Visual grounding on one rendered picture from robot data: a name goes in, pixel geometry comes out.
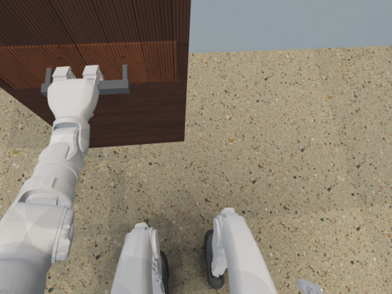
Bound drawer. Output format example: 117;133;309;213
0;40;178;89

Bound robot right thigh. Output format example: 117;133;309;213
213;213;278;294

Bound robot right shin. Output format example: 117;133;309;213
211;208;246;276

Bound handle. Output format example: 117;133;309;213
41;64;130;97

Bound right robot hand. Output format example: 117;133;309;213
297;279;324;294

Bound left robot hand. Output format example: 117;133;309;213
47;65;104;123

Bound cabinet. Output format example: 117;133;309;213
0;0;191;148

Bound left robot forearm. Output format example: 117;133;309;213
0;117;90;237

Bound left robot upper arm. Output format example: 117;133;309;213
0;202;75;294

